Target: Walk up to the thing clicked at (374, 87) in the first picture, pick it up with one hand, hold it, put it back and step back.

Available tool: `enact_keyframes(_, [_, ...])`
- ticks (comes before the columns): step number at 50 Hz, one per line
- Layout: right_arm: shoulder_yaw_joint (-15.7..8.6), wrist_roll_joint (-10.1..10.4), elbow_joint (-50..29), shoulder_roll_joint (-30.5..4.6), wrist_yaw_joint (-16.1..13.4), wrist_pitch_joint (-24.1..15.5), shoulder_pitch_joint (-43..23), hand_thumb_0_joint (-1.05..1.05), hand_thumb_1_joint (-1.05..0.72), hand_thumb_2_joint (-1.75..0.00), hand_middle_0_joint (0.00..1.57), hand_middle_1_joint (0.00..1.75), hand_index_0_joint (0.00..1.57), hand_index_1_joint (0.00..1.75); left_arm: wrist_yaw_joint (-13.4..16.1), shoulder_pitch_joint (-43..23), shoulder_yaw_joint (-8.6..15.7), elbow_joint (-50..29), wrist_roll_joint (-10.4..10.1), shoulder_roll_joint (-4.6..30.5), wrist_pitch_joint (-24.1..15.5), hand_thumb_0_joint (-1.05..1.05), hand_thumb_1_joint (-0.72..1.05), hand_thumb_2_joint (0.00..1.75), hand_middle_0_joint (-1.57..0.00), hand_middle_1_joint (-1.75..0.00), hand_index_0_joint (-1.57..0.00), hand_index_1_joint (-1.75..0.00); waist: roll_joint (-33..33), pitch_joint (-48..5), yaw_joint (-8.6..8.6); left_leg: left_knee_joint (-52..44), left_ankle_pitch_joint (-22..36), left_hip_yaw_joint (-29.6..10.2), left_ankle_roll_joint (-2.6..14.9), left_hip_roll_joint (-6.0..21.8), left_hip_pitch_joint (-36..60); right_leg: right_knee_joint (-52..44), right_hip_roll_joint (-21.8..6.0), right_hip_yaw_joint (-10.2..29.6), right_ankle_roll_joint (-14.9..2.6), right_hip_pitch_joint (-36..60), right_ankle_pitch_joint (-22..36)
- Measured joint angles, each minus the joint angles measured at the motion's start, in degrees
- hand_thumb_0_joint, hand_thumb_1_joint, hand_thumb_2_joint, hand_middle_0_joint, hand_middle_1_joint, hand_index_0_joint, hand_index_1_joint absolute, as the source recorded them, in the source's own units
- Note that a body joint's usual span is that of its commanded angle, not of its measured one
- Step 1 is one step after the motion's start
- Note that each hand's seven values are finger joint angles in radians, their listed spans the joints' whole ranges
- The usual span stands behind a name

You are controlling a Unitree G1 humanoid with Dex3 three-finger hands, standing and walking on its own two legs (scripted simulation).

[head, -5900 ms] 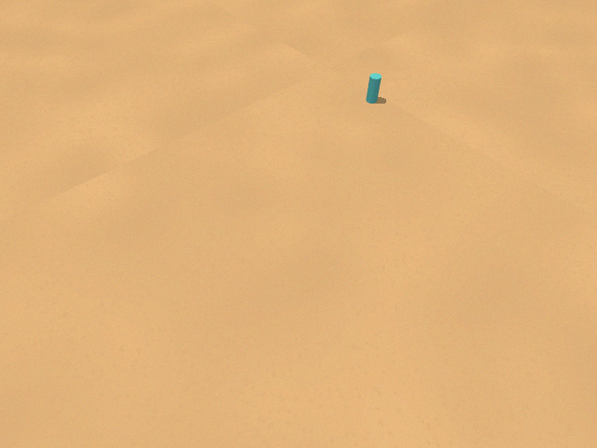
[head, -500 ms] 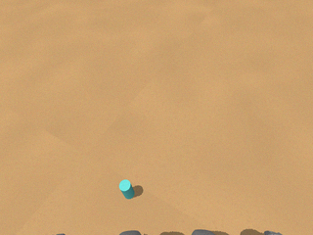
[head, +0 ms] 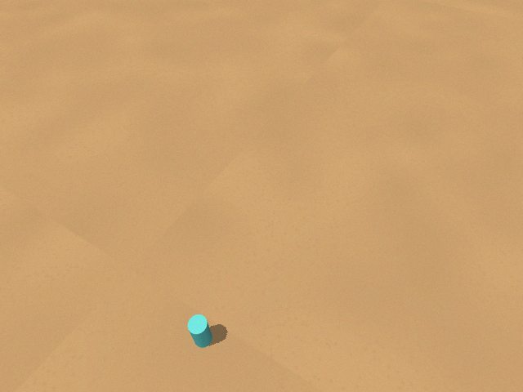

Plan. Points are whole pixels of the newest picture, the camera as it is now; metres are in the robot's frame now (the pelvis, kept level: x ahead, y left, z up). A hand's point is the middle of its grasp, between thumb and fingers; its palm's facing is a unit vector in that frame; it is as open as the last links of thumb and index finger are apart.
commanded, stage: walk up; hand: left
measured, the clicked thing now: (200, 331) +0.42 +0.23 -0.70
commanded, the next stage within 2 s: stand in 0.78 s
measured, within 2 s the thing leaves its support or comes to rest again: neither
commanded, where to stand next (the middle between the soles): +0.08 +0.01 m, yaw +1 degrees
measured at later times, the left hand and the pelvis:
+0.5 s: hand out of the picture +0.09 +0.25 -0.15, palm faces +0.01 -0.95 -0.32, open 7.4 cm; pelvis +0.02 +0.00 +0.00, yaw +1 degrees
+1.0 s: hand out of the picture +0.10 +0.25 -0.15, palm faces -0.01 -0.94 -0.33, open 7.4 cm; pelvis +0.02 +0.00 +0.00, yaw +1 degrees
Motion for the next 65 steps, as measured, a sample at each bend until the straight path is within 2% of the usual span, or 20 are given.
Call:
enact_keyframes(14, [0.00,0.18,0.66,1.13,0.11,0.39,-2.19,0.00,-0.91,-0.90,0.20,0.30,0.20,0.30,0.28,0.31,0.34,1.83,0.22,-0.36,-0.18,0.01,0.91,0.89,-0.20,-0.30,-0.20,-0.30,1.41,0.09,0.79,-2.01,0.22,-0.56,-0.19,-0.03,1.35,-2.18,0.01,-0.63,0.01,1.67,0.07])
enact_keyframes(42, [-0.27,-0.03,0.55,1.27,-0.25,0.87,-1.54,0.00,-0.91,-0.90,0.20,0.30,0.20,0.30,0.58,-1.03,0.69,0.54,0.48,-0.63,0.03,0.01,0.91,0.89,-0.20,-0.30,-0.20,-0.30,0.52,-0.10,-0.11,-3.67,0.22,-0.66,-0.20,-0.28,2.83,-3.55,-0.21,-0.77,0.17,3.09,-0.15])
enact_keyframes(65, [0.03,-0.07,0.14,1.27,-0.08,0.95,-1.76,0.00,-0.91,-0.90,0.20,0.30,0.20,0.30,0.75,0.48,0.21,0.32,0.41,-0.26,-0.05,0.01,0.91,0.89,-0.20,-0.30,-0.20,-0.30,0.75,-0.40,0.27,-4.20,0.63,-0.89,-0.29,-0.27,3.05,-3.97,-0.19,-1.01,0.08,3.36,0.11])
